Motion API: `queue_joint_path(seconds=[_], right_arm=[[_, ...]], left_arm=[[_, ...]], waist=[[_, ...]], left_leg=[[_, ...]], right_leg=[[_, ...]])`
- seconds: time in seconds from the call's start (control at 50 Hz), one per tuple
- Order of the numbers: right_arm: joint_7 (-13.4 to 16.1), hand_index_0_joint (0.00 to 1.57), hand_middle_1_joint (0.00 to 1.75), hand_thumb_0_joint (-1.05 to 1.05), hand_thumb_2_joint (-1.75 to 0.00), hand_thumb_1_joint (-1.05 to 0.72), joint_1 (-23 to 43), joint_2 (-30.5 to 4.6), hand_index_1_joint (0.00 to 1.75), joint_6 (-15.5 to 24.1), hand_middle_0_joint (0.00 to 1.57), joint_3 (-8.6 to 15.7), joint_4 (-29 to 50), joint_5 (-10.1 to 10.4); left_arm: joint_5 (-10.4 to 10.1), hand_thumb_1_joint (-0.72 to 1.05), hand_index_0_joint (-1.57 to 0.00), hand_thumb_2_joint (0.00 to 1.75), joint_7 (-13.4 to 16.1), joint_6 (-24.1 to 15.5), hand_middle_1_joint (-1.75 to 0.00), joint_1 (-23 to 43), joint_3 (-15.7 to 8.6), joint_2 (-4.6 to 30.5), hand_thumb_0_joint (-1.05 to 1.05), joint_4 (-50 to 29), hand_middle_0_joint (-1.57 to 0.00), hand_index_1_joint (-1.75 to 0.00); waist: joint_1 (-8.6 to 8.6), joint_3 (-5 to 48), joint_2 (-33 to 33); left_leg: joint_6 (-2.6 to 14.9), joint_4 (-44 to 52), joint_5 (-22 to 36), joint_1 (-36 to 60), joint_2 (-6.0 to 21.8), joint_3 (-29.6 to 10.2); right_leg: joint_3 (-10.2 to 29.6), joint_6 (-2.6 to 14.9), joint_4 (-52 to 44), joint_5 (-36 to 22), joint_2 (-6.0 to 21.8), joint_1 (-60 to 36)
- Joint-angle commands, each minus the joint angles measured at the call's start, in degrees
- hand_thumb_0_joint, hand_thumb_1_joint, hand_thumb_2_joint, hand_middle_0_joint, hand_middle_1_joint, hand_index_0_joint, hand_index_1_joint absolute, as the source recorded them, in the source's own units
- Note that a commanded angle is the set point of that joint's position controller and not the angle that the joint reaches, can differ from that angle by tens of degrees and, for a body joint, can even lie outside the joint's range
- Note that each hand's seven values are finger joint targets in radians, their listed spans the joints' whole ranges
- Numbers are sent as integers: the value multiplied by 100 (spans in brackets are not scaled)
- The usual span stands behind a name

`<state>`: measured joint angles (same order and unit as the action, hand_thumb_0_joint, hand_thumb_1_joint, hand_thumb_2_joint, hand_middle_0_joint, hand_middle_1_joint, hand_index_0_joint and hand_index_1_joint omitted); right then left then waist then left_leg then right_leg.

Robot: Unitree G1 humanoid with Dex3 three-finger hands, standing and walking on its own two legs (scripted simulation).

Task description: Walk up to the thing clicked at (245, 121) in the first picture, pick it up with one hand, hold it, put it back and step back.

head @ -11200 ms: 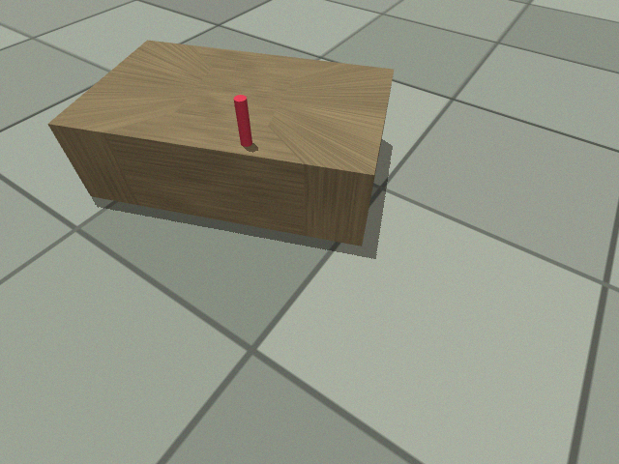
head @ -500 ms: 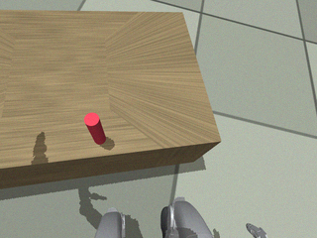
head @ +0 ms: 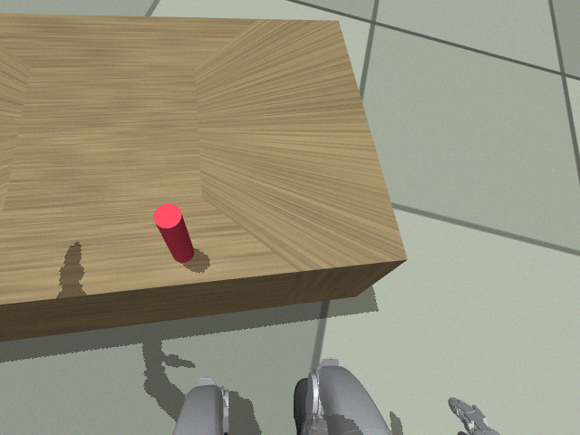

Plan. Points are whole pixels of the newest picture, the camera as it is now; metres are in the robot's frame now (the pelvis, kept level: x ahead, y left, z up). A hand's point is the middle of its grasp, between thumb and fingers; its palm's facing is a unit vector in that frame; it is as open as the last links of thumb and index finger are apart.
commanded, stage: go down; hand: left
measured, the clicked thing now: (176, 236) +0.45 +0.16 -0.21
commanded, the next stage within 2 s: none
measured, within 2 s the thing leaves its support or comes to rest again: neither
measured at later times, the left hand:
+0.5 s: hand out of the picture +0.40 +0.36 +0.05, palm faces +0.10 -0.99 -0.04, open 17.1 cm
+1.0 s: hand out of the picture +0.39 +0.36 +0.05, palm faces +0.10 -0.99 -0.02, open 17.0 cm
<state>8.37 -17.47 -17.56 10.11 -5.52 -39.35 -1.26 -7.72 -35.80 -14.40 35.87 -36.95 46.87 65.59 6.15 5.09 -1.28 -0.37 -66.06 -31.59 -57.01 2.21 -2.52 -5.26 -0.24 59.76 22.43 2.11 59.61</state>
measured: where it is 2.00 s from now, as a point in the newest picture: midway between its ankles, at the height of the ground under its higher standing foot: outside the picture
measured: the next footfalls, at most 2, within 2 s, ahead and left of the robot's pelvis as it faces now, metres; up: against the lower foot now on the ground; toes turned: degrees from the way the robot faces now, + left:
none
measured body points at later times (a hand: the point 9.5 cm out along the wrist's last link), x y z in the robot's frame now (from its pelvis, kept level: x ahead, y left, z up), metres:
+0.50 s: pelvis -0.01 +0.00 +0.00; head +0.14 +0.04 +0.42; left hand +0.39 +0.42 +0.05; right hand +0.07 -0.27 -0.10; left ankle -0.01 +0.12 -0.65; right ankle +0.05 -0.13 -0.65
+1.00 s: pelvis -0.01 +0.00 -0.01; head +0.13 +0.04 +0.42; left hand +0.38 +0.41 +0.06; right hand +0.08 -0.27 -0.10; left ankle -0.01 +0.12 -0.65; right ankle +0.05 -0.13 -0.65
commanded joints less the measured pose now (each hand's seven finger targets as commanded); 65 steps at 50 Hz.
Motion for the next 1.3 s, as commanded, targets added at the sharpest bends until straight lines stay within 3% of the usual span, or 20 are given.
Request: queue_joint_path(seconds=[0.0, 0.08, 0.16, 0.18, 0.26, 0.36, 0.4, 0.48, 0.6, 0.62, 0.72, 0.8, 0.88, 0.94, 0.98, 1.02, 1.06, 1.12, 1.18, 1.28], right_arm=[[109, 20, 30, 0, -90, -90, -790, -1165, 30, 123, 20, 427, 262, -14], [108, 20, 30, 0, -90, -90, -805, -1183, 30, 129, 20, 474, 181, -12], [127, 20, 30, 0, -90, -90, -744, -1194, 30, 127, 20, 462, 279, -7], [126, 20, 30, 0, -90, -90, -789, -1164, 30, 116, 20, 443, 188, 1], [145, 20, 30, 0, -90, -90, -669, -1215, 30, 138, 20, 445, 321, -1], [149, 20, 30, 0, -90, -90, -675, -1144, 30, 146, 20, 422, 359, 4], [157, 20, 30, 0, -90, -90, -646, -1168, 30, 157, 20, 425, 390, 24], [163, 20, 30, 0, -90, -90, -654, -1159, 30, 181, 20, 427, 344, 56], [162, 20, 30, 0, -90, -90, -626, -1192, 30, 189, 20, 426, 373, 38], [171, 20, 30, 0, -90, -90, -710, -1148, 30, 176, 20, 407, 281, 23], [177, 20, 30, 0, -90, -90, -692, -1186, 30, 185, 20, 435, 267, 16], [189, 20, 30, 0, -90, -90, -705, -1136, 30, 173, 20, 420, 210, 14], [206, 20, 30, 0, -90, -90, -577, -1139, 30, 206, 20, 407, 348, 23], [209, 20, 30, 0, -90, -90, -544, -1143, 30, 216, 20, 424, 345, 30], [225, 20, 30, 0, -90, -91, -560, -1163, 30, 213, 20, 422, 335, 37], [224, 20, 30, 0, -90, -90, -551, -1158, 30, 209, 20, 379, 351, 31], [220, 20, 30, 0, -90, -90, -594, -1158, 30, 204, 20, 379, 300, 36], [237, 20, 30, 0, -90, -90, -558, -1181, 30, 219, 20, 379, 339, 47], [252, 20, 30, 0, -90, -90, -562, -1138, 30, 232, 20, 380, 361, 47], [256, 20, 30, 0, -90, -90, -593, -1124, 30, 250, 20, 342, 271, 30]], left_arm=[[-187, -44, -4, 7, -49, -387, -4, 1488, -332, 2311, 0, -1135, -7, -6], [-254, -45, -4, 7, -131, -400, -4, 1574, -126, 2013, 0, -1209, -6, -5], [-255, -42, -4, 7, -75, -451, -4, 1743, -384, 2412, 0, -1488, -6, -6], [-274, -44, -4, 7, -95, -403, -5, 1587, -258, 2142, 0, -1200, -6, -6], [-225, -43, -4, 7, -45, -390, -4, 1641, -408, 2428, 0, -1299, -6, -6], [-293, -43, -4, 6, -120, -345, -5, 1445, -183, 1964, 0, -1207, -6, -6], [-302, -43, -5, 5, -80, -379, -4, 1496, -347, 2264, 0, -1375, -7, -5], [-372, -45, -4, 6, -102, -389, -4, 1486, -269, 2082, 0, -1248, -6, -5], [-411, -41, -4, 6, -145, -470, -3, 1433, -464, 2306, 0, -1557, -6, -4], [-425, -40, -4, 6, -198, -449, -3, 1455, -285, 2053, 0, -1379, -6, -4], [-478, -39, -3, 7, -228, -465, -3, 1437, -374, 2070, 0, -1506, -5, -4], [-501, -39, -3, 6, -247, -470, -3, 1424, -320, 1938, 0, -1436, -5, -4], [-476, -39, -4, 6, -202, -518, -3, 1518, -480, 2257, 0, -1563, -5, -4], [-526, -41, -4, 5, -248, -526, -3, 1611, -364, 2017, 0, -1484, -5, -3], [-520, -41, -4, 4, -277, -489, -2, 1484, -303, 1933, 0, -1305, -5, -3], [-537, -39, -4, 5, -279, -513, -3, 1500, -484, 2205, 0, -1348, -5, -3], [-579, -39, -4, 5, -326, -537, -3, 1460, -386, 2042, 0, -1387, -5, -3], [-602, -39, -4, 5, -337, -579, -3, 1582, -566, 2313, 0, -1537, -5, -3], [-630, -40, -4, 6, -369, -549, -3, 1501, -453, 2076, 0, -1537, -5, -4], [-650, -40, -4, 5, -374, -580, -3, 1428, -562, 2238, 0, -1537, -5, -4]], waist=[[-173, 2718, 1080], [-122, 2703, 1322], [-196, 2839, 1303], [-134, 2755, 1226], [-175, 2761, 1250], [-130, 2527, 1049], [-210, 2596, 1127], [-136, 2482, 1176], [-295, 2732, 1317], [-164, 2676, 1283], [-204, 2709, 1344], [-201, 2639, 1193], [-257, 2657, 1111], [-176, 2509, 1221], [-145, 2523, 1151], [-186, 2571, 1101], [-192, 2584, 1135], [-202, 2793, 1177], [-192, 2829, 1114], [-250, 2811, 1217]], left_leg=[[36, 767, 2732, 1487, -190, -88], [-28, 733, 2753, 1766, -159, -144], [2, 771, 2490, 1591, -186, -115], [-13, 796, 2492, 1624, -176, -151], [-10, 814, 2460, 1567, -171, -157], [18, 832, 2332, 1437, -168, -125], [21, 856, 2231, 1346, -181, -100], [-18, 891, 2106, 1465, -147, -164], [-52, 852, 2526, 1679, -156, -204], [-44, 774, 2568, 1670, -159, -181], [-80, 768, 2811, 1852, -145, -251], [-36, 764, 2581, 1589, -182, -187], [12, 827, 2178, 1390, -200, -116], [-13, 869, 1969, 1405, -191, -156], [-17, 849, 2077, 1478, -177, -184], [8, 779, 2091, 1318, -199, -137], [-6, 790, 2188, 1357, -203, -149], [2, 752, 2251, 1409, -205, -148], [22, 742, 2287, 1502, -216, -111], [6, 671, 2663, 1487, -216, -132]], right_leg=[[308, 223, -476, -1533, -124, -1756], [238, 244, -421, -1350, -147, -1239], [277, 236, -436, -1290, -129, -1554], [231, 240, -422, -1255, -145, -1429], [232, 241, -414, -1210, -145, -1453], [249, 225, -476, -1182, -165, -1482], [281, 224, -483, -1144, -148, -1581], [216, 234, -447, -968, -180, -1286], [203, 255, -369, -1122, -167, -1277], [211, 247, -389, -1190, -167, -1253], [160, 260, -341, -1216, -168, -1070], [198, 246, -373, -1224, -162, -1265], [286, 228, -425, -1060, -151, -1504], [243, 240, -394, -891, -160, -1246], [206, 242, -408, -939, -171, -1187], [244, 227, -416, -1011, -157, -1366], [236, 237, -388, -1058, -153, -1340], [254, 230, -368, -1119, -148, -1407], [307, 215, -428, -1174, -149, -1497], [287, 222, -359, -1376, -134, -1446]])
